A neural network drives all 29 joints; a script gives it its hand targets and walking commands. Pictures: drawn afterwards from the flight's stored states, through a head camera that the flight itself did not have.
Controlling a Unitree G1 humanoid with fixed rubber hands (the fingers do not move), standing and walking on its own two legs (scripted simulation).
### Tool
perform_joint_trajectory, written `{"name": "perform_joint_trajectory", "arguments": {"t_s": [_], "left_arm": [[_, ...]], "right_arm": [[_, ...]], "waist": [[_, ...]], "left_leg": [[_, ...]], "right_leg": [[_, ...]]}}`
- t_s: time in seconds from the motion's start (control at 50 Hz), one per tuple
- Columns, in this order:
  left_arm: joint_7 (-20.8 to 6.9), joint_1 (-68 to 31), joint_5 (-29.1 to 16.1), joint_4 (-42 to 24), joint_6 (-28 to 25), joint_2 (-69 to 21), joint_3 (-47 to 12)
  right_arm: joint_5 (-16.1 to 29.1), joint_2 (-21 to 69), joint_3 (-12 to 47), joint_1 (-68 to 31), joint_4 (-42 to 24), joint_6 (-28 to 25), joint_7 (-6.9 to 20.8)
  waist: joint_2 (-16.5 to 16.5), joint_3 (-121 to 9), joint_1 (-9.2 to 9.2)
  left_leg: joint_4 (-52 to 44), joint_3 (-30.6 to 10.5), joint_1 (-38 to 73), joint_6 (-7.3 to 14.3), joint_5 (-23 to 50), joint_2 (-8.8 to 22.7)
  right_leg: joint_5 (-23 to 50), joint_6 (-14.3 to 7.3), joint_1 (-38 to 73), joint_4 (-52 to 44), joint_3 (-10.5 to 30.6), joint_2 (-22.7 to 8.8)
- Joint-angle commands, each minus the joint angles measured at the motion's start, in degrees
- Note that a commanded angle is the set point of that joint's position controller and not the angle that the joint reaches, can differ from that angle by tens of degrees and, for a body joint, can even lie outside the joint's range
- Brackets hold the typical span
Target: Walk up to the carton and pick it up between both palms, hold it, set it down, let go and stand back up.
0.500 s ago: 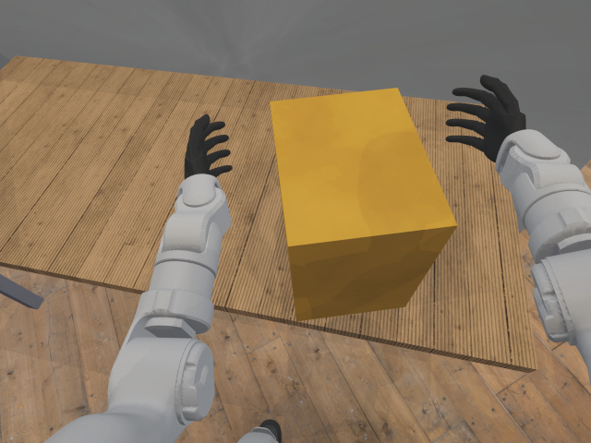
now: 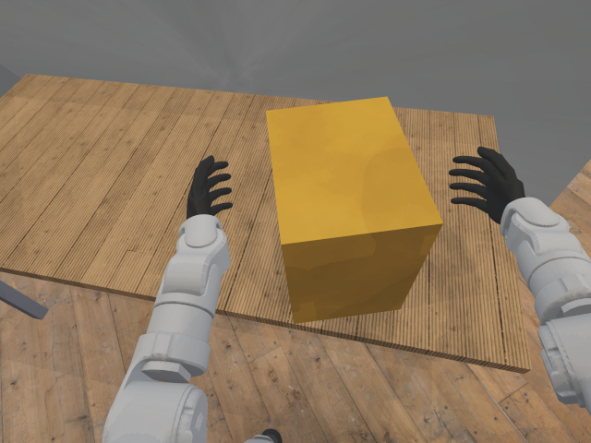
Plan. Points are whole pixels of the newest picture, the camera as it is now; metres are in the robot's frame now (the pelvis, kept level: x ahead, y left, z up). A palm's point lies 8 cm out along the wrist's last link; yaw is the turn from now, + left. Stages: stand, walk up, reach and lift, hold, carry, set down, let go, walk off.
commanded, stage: set down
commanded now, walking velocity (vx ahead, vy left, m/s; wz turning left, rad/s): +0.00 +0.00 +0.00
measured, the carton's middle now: (337, 217) +0.47 +0.04 -0.04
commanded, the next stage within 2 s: none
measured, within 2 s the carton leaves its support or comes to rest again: neither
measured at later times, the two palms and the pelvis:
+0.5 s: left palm (201, 260) +0.31 +0.21 +0.04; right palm (517, 255) +0.40 -0.21 +0.02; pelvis +0.00 +0.00 +0.00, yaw +0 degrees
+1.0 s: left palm (213, 292) +0.28 +0.19 +0.02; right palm (535, 302) +0.35 -0.24 -0.02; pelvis +0.01 -0.01 +0.00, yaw +1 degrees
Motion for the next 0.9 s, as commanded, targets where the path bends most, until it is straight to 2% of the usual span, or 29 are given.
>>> {"name": "perform_joint_trajectory", "arguments": {"t_s": [0.0,0.02,0.06,0.08,0.12,0.18,0.22,0.24,0.26,0.28,0.3,0.32,0.34,0.38,0.42,0.44,0.48,0.5,0.52,0.56,0.58,0.62,0.72,0.74,0.76,0.78,0.8,0.82,0.88], "left_arm": [[-0.55,-13.08,-3.71,-15.23,-5.28,0.13,-1.88],[-0.13,-19.29,-4.52,-17.74,-5.94,1.73,-1.16],[-0.34,-9.73,-3.09,-15.46,-6.22,-0.17,-1.4],[-0.29,-18.67,-5.0,-17.14,-6.92,3.33,-0.45],[-0.19,-14.28,-5.1,-16.69,-7.45,0.4,-2.63],[-0.66,-5.87,-5.31,-19.49,-7.97,-1.19,-3.36],[-1.42,-4.65,-4.78,-20.29,-9.66,-1.48,-3.88],[-1.42,-3.45,-3.81,-19.74,-9.77,-1.98,-3.36],[-1.72,-2.73,-3.42,-20.86,-10.69,-0.03,-2.11],[-1.66,-5.56,-4.18,-21.25,-11.26,0.62,-2.76],[-1.36,-5.25,-4.51,-23.04,-11.9,1.16,-2.17],[-1.59,-0.38,-3.44,-22.76,-12.05,-0.93,-3.21],[-1.64,-5.03,-3.41,-20.37,-13.65,1.68,-1.45],[-1.78,3.45,-2.16,-21.46,-14.15,-0.95,-2.8],[-1.51,2.82,-4.03,-21.48,-14.57,-2.95,-6.3],[-1.16,-2.06,-4.33,-23.1,-15.75,-0.72,-4.77],[-0.85,2.76,-3.01,-21.03,-15.04,-1.92,-5.27],[-0.84,4.01,-3.47,-20.88,-14.61,-2.27,-4.95],[-0.84,3.46,-3.19,-17.68,-15.48,-1.12,-3.56],[-0.81,3.38,-4.6,-19.26,-16.18,-2.1,-6.19],[-0.5,1.18,-3.66,-17.17,-16.1,-1.0,-5.17],[-0.55,11.78,-2.42,-20.95,-17.11,-3.94,-5.18],[-0.74,10.84,-0.8,-24.17,-20.73,-3.5,-5.33],[-1.31,15.98,-0.54,-24.09,-21.86,-5.37,-7.72],[-0.65,10.13,-1.85,-29.32,-23.32,-3.2,-6.64],[-0.76,12.67,-2.7,-26.66,-22.85,-4.46,-7.87],[-1.04,18.98,-1.29,-22.92,-22.88,-5.09,-7.66],[-0.58,12.64,-2.05,-25.32,-22.99,-3.9,-7.98],[-0.01,11.09,-2.48,-20.6,-23.52,-2.83,-7.39]], "right_arm": [[0.98,-13.44,-5.73,-20.11,-14.01,-5.7,1.14],[0.32,-14.85,-7.36,-24.83,-17.0,-6.38,0.58],[0.09,-11.99,-6.01,-14.59,-15.51,-7.39,0.81],[0.17,-13.12,-6.86,-23.46,-17.62,-7.05,0.79],[0.32,-12.73,-8.4,-17.98,-16.82,-7.88,1.2],[0.06,-12.81,-8.47,-10.05,-17.46,-9.7,1.27],[0.89,-11.23,-6.41,-10.0,-16.94,-10.57,1.41],[-0.36,-12.84,-6.94,-8.82,-18.23,-11.54,1.48],[-0.1,-12.95,-8.57,-9.13,-19.54,-12.36,1.19],[0.11,-13.82,-9.69,-10.91,-20.36,-13.22,1.15],[0.18,-14.53,-9.55,-10.76,-22.93,-14.03,0.92],[0.55,-12.02,-8.07,-4.72,-18.48,-13.84,1.31],[1.26,-12.82,-7.03,-10.88,-21.38,-15.38,1.16],[1.84,-10.93,-7.23,-1.15,-20.11,-15.71,2.11],[1.49,-13.22,-9.6,-4.76,-21.62,-17.23,2.34],[1.18,-14.04,-8.96,-9.36,-23.89,-18.21,2.26],[1.5,-13.27,-8.3,-2.28,-19.71,-17.37,2.81],[1.26,-13.41,-9.07,-2.01,-18.33,-17.06,3.21],[1.73,-10.79,-6.73,-1.3,-18.11,-17.0,2.91],[0.58,-12.32,-9.37,0.48,-16.13,-17.03,3.54],[1.03,-12.21,-7.61,-2.28,-16.76,-16.88,3.49],[0.81,-11.64,-8.43,7.15,-17.86,-18.44,4.04],[0.42,-12.93,-9.12,5.75,-19.92,-23.73,3.31],[0.94,-9.63,-8.48,14.24,-17.41,-24.27,3.13],[1.53,-12.79,-9.62,5.32,-23.78,-25.88,3.65],[1.52,-12.82,-10.74,6.69,-20.9,-26.02,3.52],[2.22,-10.46,-6.71,14.71,-17.98,-26.23,3.73],[2.42,-13.09,-8.53,7.99,-19.02,-26.41,3.85],[2.07,-12.73,-8.74,7.48,-17.45,-25.79,4.7]], "waist": [[-4.76,-24.33,-4.0],[-2.91,-25.47,-3.29],[-6.02,-22.54,-3.48],[-8.28,-23.96,-4.03],[-2.88,-23.58,-4.98],[-6.52,-24.69,-7.42],[-4.81,-23.25,-4.81],[-6.93,-23.39,-7.12],[-4.98,-22.33,-5.51],[-7.83,-22.84,-7.32],[-5.27,-23.77,-5.34],[-5.83,-21.15,-7.04],[-7.45,-23.39,-4.71],[-6.25,-21.31,-6.51],[-5.94,-23.09,-6.83],[-6.89,-23.46,-6.22],[-4.65,-20.24,-6.51],[-7.07,-18.3,-7.24],[-9.13,-17.06,-5.4],[-8.12,-14.35,-8.3],[-8.27,-13.79,-5.7],[-7.99,-16.12,-6.4],[-4.74,-20.46,-6.65],[-4.45,-17.96,-9.16],[-4.08,-21.83,-6.92],[-6.24,-21.94,-8.57],[-5.24,-16.87,-7.95],[-3.81,-19.34,-8.11],[-7.64,-13.74,-7.47]], "left_leg": [[-3.3,0.16,21.6,2.36,9.38,-5.73],[-3.2,0.34,21.4,2.54,8.47,-5.65],[-2.54,0.04,22.69,3.08,9.41,-5.62],[-2.65,0.67,19.54,3.21,6.58,-6.18],[-2.88,-0.33,21.65,2.44,6.22,-5.81],[-1.39,-0.56,24.64,3.06,12.45,-5.89],[-2.01,-0.1,24.28,3.32,12.58,-6.23],[-1.69,-0.13,22.91,3.09,12.62,-6.45],[-2.05,0.33,22.64,3.33,12.06,-6.7],[-1.7,0.25,20.83,3.39,10.24,-6.75],[-1.48,0.95,20.24,3.51,10.43,-6.99],[-1.64,0.44,21.79,3.55,12.1,-6.77],[-1.23,0.96,20.42,3.55,11.49,-7.03],[-1.87,0.34,21.0,3.49,11.04,-6.62],[-1.04,0.15,22.2,3.19,13.04,-6.44],[-0.86,0.5,21.66,3.4,11.82,-6.32],[-1.65,0.06,23.79,3.61,9.46,-5.94],[-1.93,0.03,23.26,4.1,6.55,-6.16],[-0.81,0.65,20.39,4.2,4.18,-6.11],[-2.09,0.2,20.03,4.23,-0.08,-6.78],[-1.76,0.67,19.07,4.84,-1.35,-6.55],[-1.03,0.07,20.48,4.89,2.31,-6.38],[-0.49,0.48,23.41,3.55,12.0,-7.0],[0.38,-0.47,25.14,3.61,13.91,-6.93],[0.43,0.24,24.82,3.31,14.76,-7.05],[0.47,0.47,25.39,3.03,15.14,-7.16],[0.82,0.16,26.35,3.14,14.46,-6.87],[0.72,0.3,24.61,3.02,11.99,-7.11],[-0.99,0.87,21.9,4.42,3.35,-6.74]], "right_leg": [[5.49,-0.06,25.37,-1.62,3.52,1.75],[2.77,-0.55,23.49,-1.88,3.59,1.74],[3.15,-0.61,24.94,-2.13,3.87,1.34],[1.24,0.09,24.19,-2.12,3.56,1.75],[-0.3,-0.47,22.47,-2.06,3.64,1.23],[7.39,-0.46,24.38,-1.52,2.83,1.69],[7.24,-0.41,25.44,-1.66,3.78,0.92],[11.27,-0.15,26.76,-1.06,3.15,1.41],[11.13,0.27,27.72,-0.89,3.98,1.05],[9.56,0.07,27.62,-0.69,3.83,0.99],[11.71,0.62,28.8,-0.21,4.97,0.49],[13.25,0.65,29.16,-0.07,3.93,0.63],[13.15,1.3,28.83,0.35,4.4,0.55],[11.07,0.56,30.77,-0.79,4.79,0.54],[12.39,-0.08,26.9,0.11,3.7,0.78],[9.95,0.04,25.58,-0.28,3.3,1.26],[4.01,-0.62,23.85,-1.78,3.88,0.8],[0.49,-0.38,22.15,-2.5,4.42,0.62],[-2.03,0.35,24.53,-2.86,6.46,-0.69],[-5.85,0.15,24.05,-2.45,4.92,0.04],[-8.77,-0.15,22.6,-3.49,6.22,-0.89],[-3.11,0.25,25.62,-1.43,6.49,-0.99],[13.1,0.44,26.17,0.94,4.57,0.01],[14.35,-0.22,27.96,1.16,4.43,0.4],[14.18,-0.3,26.48,1.46,3.75,0.82],[14.23,0.03,24.26,0.57,3.27,0.87],[13.92,0.33,25.13,0.84,3.9,0.7],[10.89,-0.06,23.71,1.04,3.83,0.39],[-2.42,0.04,19.55,-0.89,4.42,0.27]]}}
